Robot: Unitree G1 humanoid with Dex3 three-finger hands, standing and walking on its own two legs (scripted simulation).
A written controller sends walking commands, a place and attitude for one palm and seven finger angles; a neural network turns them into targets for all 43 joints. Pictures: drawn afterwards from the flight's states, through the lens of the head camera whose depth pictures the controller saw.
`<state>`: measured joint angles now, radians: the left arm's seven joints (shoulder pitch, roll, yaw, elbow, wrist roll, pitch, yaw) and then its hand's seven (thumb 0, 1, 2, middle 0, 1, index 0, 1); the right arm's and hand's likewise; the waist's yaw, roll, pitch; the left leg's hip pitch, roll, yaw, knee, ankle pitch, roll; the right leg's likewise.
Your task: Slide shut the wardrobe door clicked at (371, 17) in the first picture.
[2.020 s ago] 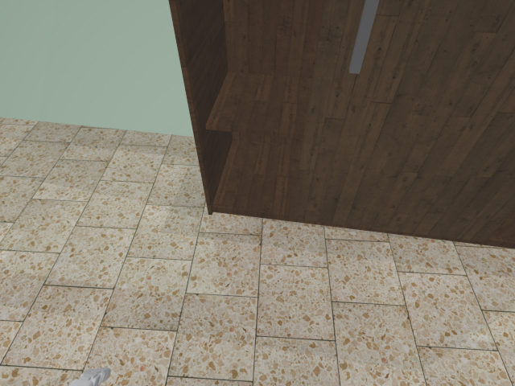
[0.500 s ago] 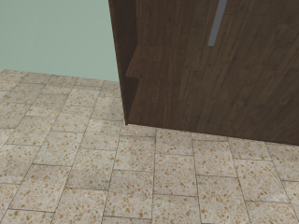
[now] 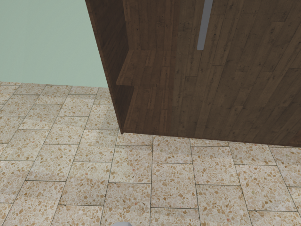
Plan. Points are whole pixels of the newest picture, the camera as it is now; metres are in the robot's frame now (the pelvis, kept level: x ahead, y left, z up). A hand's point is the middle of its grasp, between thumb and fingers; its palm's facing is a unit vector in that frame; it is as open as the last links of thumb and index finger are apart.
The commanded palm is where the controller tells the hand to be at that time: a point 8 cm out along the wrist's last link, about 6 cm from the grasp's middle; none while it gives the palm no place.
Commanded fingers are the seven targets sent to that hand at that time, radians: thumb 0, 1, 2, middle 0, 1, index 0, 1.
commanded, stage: take the last steps up to it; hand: right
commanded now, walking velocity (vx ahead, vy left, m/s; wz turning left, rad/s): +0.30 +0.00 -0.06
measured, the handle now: (205, 13) +0.85 -0.16 +0.19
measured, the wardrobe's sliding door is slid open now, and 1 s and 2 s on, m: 0.39 0.39 0.39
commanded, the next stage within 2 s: come to a stop and stand still in 0.78 s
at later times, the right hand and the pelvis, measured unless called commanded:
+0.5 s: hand (210, 204) +0.24 -0.17 -0.18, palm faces +0.12 +0.98 -0.18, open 7.2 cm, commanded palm none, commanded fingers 0.00 -0.90 -0.90 0.20 0.30 0.20 0.30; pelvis +0.18 +0.02 -0.01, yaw -4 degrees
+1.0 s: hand (217, 164) +0.39 -0.21 -0.18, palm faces +0.08 +0.98 -0.18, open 7.3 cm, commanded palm none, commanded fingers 0.00 -0.90 -0.90 0.20 0.30 0.20 0.30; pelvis +0.37 -0.03 +0.00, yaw -3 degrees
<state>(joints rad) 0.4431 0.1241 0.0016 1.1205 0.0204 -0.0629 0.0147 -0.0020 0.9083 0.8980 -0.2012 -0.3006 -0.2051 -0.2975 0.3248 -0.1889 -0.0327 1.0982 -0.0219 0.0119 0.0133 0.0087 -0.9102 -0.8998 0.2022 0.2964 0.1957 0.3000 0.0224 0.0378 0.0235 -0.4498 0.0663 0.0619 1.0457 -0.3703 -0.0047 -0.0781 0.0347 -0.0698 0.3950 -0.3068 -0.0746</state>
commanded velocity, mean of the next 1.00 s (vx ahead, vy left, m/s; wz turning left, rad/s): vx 0.17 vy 0.01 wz -0.01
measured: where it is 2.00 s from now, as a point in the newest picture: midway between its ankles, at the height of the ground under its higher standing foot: (170, 216)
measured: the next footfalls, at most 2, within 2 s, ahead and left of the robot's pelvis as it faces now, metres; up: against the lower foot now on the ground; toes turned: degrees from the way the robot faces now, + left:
left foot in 0.30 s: +0.25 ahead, +0.14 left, +0.00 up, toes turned +5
right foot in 0.64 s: +0.33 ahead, -0.12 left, +0.00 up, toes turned -13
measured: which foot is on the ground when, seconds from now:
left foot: up 0.00-0.28, down 0.30-0.64, up 0.66-1.00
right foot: down 0.00-0.30, up 0.32-0.62, down 0.64-1.00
